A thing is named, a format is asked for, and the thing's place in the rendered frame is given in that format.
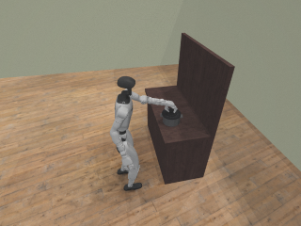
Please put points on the table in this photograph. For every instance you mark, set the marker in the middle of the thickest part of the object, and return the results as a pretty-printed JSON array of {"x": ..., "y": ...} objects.
[{"x": 203, "y": 83}]

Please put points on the robot torso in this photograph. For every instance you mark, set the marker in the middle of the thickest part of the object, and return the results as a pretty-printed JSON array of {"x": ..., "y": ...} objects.
[{"x": 126, "y": 122}]

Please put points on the pot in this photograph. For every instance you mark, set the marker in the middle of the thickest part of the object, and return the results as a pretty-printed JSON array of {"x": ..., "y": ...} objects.
[{"x": 171, "y": 123}]

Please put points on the robot right upper arm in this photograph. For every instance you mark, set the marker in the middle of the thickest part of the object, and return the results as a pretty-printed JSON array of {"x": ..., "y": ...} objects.
[{"x": 121, "y": 115}]

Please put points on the left robot hand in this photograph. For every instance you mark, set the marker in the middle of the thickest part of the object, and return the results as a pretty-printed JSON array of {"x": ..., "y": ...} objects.
[{"x": 172, "y": 105}]

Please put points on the robot left upper arm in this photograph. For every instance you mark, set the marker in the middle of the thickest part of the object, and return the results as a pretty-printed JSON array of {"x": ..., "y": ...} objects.
[{"x": 142, "y": 99}]

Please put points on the robot right forearm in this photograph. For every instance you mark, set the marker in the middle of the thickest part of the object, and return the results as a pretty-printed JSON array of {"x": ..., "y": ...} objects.
[{"x": 121, "y": 147}]

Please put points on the right robot hand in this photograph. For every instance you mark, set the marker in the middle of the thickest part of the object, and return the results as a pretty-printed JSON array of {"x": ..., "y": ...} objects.
[{"x": 126, "y": 161}]

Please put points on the robot right thigh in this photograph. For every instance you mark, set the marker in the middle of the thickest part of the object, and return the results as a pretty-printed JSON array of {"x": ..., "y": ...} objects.
[{"x": 131, "y": 152}]

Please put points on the lid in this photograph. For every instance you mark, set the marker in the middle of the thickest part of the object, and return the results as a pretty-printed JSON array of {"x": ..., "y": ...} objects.
[{"x": 171, "y": 115}]

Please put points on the robot left forearm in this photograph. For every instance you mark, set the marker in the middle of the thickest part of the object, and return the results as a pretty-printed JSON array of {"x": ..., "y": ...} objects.
[{"x": 156, "y": 101}]

